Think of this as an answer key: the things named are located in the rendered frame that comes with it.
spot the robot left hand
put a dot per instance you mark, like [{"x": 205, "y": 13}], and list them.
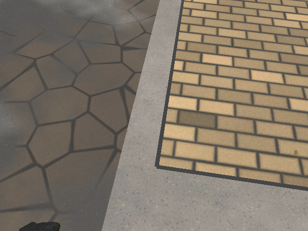
[{"x": 42, "y": 226}]

